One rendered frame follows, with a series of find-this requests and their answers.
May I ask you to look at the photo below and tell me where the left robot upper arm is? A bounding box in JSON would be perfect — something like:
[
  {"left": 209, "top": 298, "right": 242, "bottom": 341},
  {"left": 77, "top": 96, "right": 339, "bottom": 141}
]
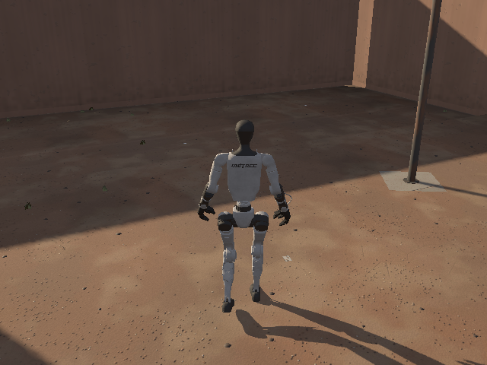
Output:
[{"left": 206, "top": 153, "right": 229, "bottom": 194}]

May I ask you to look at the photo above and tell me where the robot left hand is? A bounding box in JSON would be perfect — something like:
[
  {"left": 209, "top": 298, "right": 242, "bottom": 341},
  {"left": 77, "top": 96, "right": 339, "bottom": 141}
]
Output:
[{"left": 197, "top": 206, "right": 215, "bottom": 221}]

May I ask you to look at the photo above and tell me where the right robot foot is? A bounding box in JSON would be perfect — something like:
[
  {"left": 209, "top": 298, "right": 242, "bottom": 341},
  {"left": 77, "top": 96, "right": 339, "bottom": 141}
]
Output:
[{"left": 250, "top": 284, "right": 260, "bottom": 302}]

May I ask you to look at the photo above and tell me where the right robot forearm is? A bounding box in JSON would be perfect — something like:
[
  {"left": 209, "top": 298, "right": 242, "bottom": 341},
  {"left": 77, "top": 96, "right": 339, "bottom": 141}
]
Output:
[{"left": 274, "top": 183, "right": 288, "bottom": 212}]

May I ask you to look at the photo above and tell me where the right robot upper arm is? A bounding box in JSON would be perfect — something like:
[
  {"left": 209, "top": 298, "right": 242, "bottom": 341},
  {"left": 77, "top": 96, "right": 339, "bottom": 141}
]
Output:
[{"left": 260, "top": 153, "right": 282, "bottom": 195}]

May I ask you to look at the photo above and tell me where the left robot forearm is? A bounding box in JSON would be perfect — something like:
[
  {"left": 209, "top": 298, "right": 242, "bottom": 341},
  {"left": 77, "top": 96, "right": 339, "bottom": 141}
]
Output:
[{"left": 199, "top": 182, "right": 214, "bottom": 209}]

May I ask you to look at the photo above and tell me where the right robot thigh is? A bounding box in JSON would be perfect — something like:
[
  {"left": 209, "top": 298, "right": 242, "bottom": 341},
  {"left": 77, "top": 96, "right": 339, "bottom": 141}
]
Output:
[{"left": 251, "top": 211, "right": 269, "bottom": 259}]

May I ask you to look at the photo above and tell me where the robot right hand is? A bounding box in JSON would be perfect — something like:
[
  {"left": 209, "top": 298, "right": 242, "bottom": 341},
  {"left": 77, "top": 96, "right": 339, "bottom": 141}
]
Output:
[{"left": 273, "top": 209, "right": 291, "bottom": 226}]

